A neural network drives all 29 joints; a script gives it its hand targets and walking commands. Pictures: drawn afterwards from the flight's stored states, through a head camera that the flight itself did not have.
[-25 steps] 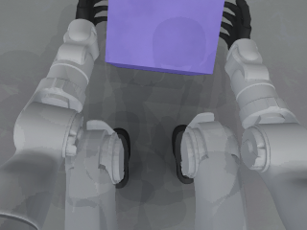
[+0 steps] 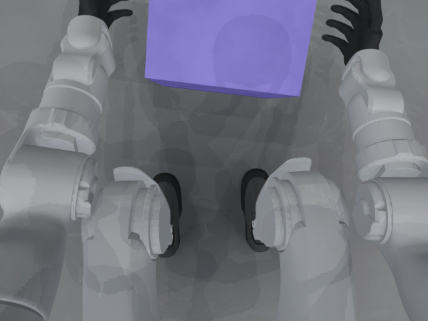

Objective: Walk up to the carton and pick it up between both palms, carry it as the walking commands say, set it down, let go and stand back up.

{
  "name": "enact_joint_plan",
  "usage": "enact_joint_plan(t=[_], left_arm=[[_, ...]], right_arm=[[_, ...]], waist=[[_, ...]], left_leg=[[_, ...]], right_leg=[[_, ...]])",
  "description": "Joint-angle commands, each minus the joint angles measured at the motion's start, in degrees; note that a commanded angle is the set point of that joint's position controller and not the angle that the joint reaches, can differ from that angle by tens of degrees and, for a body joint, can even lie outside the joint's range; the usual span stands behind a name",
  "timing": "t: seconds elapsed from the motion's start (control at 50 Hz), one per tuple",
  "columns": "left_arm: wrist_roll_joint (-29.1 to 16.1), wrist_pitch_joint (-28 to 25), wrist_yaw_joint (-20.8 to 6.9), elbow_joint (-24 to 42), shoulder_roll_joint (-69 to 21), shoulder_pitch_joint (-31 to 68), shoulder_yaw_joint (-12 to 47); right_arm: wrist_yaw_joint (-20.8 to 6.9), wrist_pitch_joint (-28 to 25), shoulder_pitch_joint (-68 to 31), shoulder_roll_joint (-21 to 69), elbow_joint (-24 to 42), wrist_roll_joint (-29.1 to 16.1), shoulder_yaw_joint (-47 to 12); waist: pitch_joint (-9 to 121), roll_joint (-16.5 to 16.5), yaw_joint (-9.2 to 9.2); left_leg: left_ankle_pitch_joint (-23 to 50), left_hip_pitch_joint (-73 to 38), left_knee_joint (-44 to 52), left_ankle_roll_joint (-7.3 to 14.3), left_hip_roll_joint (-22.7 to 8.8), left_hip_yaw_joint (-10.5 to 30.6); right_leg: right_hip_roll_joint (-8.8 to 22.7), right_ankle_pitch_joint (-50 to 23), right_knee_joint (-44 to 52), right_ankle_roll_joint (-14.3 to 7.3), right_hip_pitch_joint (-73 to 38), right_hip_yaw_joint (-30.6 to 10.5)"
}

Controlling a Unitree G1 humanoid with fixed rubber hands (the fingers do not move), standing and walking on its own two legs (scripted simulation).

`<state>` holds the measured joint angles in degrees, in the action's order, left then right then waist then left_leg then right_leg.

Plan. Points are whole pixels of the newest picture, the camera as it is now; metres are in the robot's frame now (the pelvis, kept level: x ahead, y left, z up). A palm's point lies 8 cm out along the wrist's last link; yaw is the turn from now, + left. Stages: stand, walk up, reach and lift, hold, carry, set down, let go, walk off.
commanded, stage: set down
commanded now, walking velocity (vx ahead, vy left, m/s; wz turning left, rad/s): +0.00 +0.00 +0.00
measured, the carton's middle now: (224, 45) +0.51 -0.03 -0.25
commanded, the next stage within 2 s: let go in 1.32 s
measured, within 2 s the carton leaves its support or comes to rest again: neither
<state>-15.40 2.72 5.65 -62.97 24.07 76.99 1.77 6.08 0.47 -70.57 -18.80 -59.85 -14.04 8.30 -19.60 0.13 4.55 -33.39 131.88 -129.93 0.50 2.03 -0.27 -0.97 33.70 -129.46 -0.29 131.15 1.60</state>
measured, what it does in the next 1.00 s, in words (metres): rises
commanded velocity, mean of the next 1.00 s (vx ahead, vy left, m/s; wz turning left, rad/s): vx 0.00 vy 0.00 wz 0.00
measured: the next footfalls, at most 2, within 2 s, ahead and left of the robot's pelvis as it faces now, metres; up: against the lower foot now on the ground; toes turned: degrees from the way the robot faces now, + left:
none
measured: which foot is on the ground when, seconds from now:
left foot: down 0.00-1.00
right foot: down 0.00-1.00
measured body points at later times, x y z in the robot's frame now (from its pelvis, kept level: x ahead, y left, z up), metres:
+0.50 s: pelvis -0.02 +0.00 +0.09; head +0.34 -0.02 +0.34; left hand +0.55 +0.14 -0.06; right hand +0.50 -0.25 -0.05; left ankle +0.11 +0.11 -0.32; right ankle +0.11 -0.11 -0.32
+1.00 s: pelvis -0.03 +0.00 +0.22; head +0.34 -0.01 +0.47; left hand +0.55 +0.16 +0.09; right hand +0.49 -0.25 +0.10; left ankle +0.11 +0.11 -0.32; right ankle +0.11 -0.11 -0.32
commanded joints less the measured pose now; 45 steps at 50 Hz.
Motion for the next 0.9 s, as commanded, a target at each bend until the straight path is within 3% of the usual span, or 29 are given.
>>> enact_joint_plan(t=[0.0,0.06,0.08,0.1,0.12,0.18,0.26,0.34,0.48,0.56,0.72,0.78,0.82,0.84,0.88], left_arm=[[-0.28,-1.24,0.84,16.35,3.89,16.17,-1.50],[-2.80,2.06,1.58,20.66,4.14,15.13,-0.31],[-2.81,3.83,1.31,15.63,3.71,14.25,0.02],[-3.50,4.00,1.09,23.82,3.00,17.01,-0.85],[-2.99,4.47,1.30,27.07,4.38,17.31,-1.20],[-1.20,6.84,1.58,28.72,7.53,17.23,-4.70],[1.37,8.58,1.32,28.65,10.55,17.36,-8.43],[3.07,10.13,1.25,29.48,11.87,18.62,-9.43],[4.55,12.67,0.63,29.85,11.04,17.22,-9.99],[4.43,14.27,0.24,33.29,12.07,17.07,-10.99],[3.59,18.60,-0.58,40.46,11.95,16.00,-10.82],[4.42,19.63,-0.89,41.26,13.12,15.96,-12.02],[3.92,20.27,-0.94,43.35,12.93,16.02,-11.30],[3.93,20.75,-1.11,40.93,12.49,15.62,-10.87],[4.46,20.88,-1.28,42.62,12.79,14.92,-12.01]], right_arm=[[0.71,-0.87,-13.09,-10.38,15.91,-1.69,0.42],[1.96,2.20,-13.28,-12.96,24.25,-3.54,0.69],[2.01,4.05,-12.55,-12.85,21.50,-3.55,0.42],[2.10,4.38,-13.88,-12.79,28.41,-3.15,0.46],[2.29,5.02,-13.93,-13.22,32.13,-2.62,1.23],[3.06,7.76,-13.41,-15.78,34.68,-1.08,3.83],[3.15,10.15,-14.50,-12.51,35.16,-0.89,3.10],[3.16,12.28,-13.62,-11.05,32.19,-0.74,2.96],[3.02,14.90,-13.86,-10.16,32.52,-0.53,3.37],[3.13,16.26,-15.05,-11.80,38.20,-0.15,4.29],[2.41,20.32,-13.36,-14.37,44.11,1.20,6.62],[1.91,21.47,-13.16,-13.73,44.58,1.47,6.66],[1.65,21.92,-13.72,-14.65,46.98,1.31,6.94],[1.38,22.43,-13.02,-13.53,44.08,1.14,6.21],[1.12,22.45,-13.71,-14.14,47.22,1.30,6.80]], waist=[[88.17,-4.88,3.08],[104.05,-4.45,4.61],[97.76,-3.78,5.06],[103.00,-3.12,4.80],[105.44,-2.12,5.16],[104.74,-2.33,4.76],[102.13,-0.73,2.24],[103.25,-2.10,1.17],[106.13,-3.08,0.42],[112.12,-2.01,1.09],[118.22,-3.33,3.40],[118.37,-2.88,2.62],[120.92,-2.79,3.10],[118.52,-2.92,2.88],[120.07,-3.01,2.16]], left_leg=[[22.96,-47.31,9.55,-1.92,0.20,-0.05],[22.60,-56.44,11.38,-1.72,0.81,-0.83],[17.95,-53.33,12.95,-1.50,0.67,-0.71],[22.67,-55.64,12.41,-1.75,1.33,-1.30],[24.20,-56.79,12.56,-1.24,1.54,-1.19],[20.60,-56.56,14.74,-0.92,1.59,-2.04],[16.14,-52.41,17.75,-0.25,1.83,-2.71],[15.04,-55.38,21.37,-0.41,2.02,-3.32],[15.23,-59.27,27.54,-0.57,2.42,-3.68],[16.74,-62.88,30.84,-0.53,2.81,-3.41],[17.66,-72.16,39.59,-1.23,2.64,-2.50],[16.98,-74.06,42.48,-1.15,2.54,-2.27],[17.66,-77.45,44.72,-1.25,2.52,-2.00],[17.01,-77.47,45.93,-1.17,2.42,-1.88],[18.58,-80.48,47.94,-1.13,2.39,-1.78]], right_leg=[[-0.60,-27.54,13.12,1.74,-44.01,0.18],[-1.07,-27.83,15.36,1.16,-53.72,2.01],[-0.78,-23.51,16.83,0.75,-51.73,2.30],[-1.09,-28.71,16.50,0.45,-56.26,1.86],[-1.52,-30.89,16.65,0.72,-58.53,1.75],[-1.59,-27.11,19.27,1.07,-57.75,1.75],[-1.50,-23.72,21.97,1.14,-58.22,1.44],[-1.80,-22.18,25.07,0.98,-59.22,1.31],[-2.30,-21.33,30.72,0.99,-62.09,1.09],[-2.71,-23.31,34.23,1.22,-67.49,1.11],[-2.82,-24.12,41.88,1.04,-72.46,1.89],[-2.77,-23.54,44.90,1.36,-73.73,1.65],[-2.87,-24.06,46.63,1.44,-75.83,2.06],[-2.84,-23.06,47.73,1.48,-75.34,1.92],[-2.85,-24.16,49.93,1.55,-77.92,1.47]])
